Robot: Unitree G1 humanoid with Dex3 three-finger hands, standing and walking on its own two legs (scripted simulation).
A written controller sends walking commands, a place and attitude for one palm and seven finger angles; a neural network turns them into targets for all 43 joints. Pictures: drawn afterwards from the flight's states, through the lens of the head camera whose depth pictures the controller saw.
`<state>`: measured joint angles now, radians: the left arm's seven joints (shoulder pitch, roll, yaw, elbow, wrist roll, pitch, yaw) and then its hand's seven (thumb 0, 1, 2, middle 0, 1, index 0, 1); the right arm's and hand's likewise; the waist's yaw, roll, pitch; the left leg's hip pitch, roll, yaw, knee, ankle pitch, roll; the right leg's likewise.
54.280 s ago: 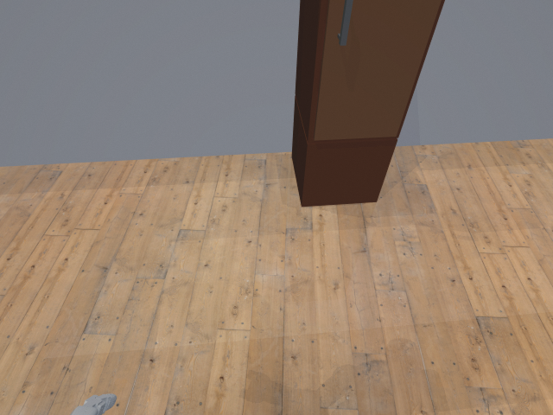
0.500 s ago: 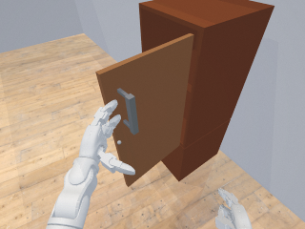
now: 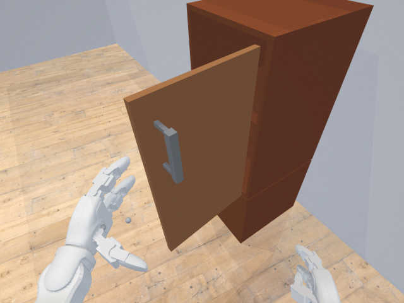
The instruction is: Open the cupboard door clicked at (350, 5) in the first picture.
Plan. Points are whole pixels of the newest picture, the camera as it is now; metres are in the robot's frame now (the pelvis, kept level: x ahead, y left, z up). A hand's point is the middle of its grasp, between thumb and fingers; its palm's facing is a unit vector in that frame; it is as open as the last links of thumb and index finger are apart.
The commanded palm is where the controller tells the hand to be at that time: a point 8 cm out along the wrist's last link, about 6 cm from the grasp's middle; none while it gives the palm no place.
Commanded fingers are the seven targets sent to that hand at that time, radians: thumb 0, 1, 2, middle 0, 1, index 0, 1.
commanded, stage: draw the hand back to the body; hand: left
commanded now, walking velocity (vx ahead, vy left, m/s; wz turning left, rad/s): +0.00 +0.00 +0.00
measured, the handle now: (168, 152) +0.38 +0.11 +0.13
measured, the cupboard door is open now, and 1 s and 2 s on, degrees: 97 97 97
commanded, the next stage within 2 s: step back with the hand held close in 1.66 s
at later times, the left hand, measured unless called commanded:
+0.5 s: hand (94, 224) +0.20 +0.19 +0.13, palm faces +0.00 -1.00 -0.07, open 16.3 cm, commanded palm +0.17 +0.25 +0.14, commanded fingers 0.00 -0.43 0.33 -0.15 -0.30 -0.15 -0.30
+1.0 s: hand (54, 213) +0.21 +0.26 +0.15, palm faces +0.36 -0.86 -0.36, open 12.5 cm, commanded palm +0.16 +0.30 +0.16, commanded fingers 0.00 0.44 0.70 -0.18 -0.30 -0.18 -0.30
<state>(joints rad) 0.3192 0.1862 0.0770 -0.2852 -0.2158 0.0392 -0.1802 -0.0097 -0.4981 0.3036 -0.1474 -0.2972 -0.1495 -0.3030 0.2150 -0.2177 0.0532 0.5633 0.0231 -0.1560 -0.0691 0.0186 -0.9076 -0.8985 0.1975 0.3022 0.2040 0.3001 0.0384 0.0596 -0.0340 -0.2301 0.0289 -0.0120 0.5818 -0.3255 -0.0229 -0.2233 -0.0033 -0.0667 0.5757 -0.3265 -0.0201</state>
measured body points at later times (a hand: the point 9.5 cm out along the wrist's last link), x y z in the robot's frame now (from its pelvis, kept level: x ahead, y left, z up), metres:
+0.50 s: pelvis -0.01 +0.01 +0.00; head -0.04 -0.01 +0.45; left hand +0.20 +0.25 +0.14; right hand +0.18 -0.21 -0.06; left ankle -0.01 +0.14 -0.73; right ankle -0.01 -0.10 -0.73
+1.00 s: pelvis +0.00 +0.03 +0.01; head -0.01 +0.01 +0.46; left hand +0.18 +0.30 +0.17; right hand +0.18 -0.19 -0.08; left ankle -0.01 +0.14 -0.73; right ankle -0.01 -0.10 -0.73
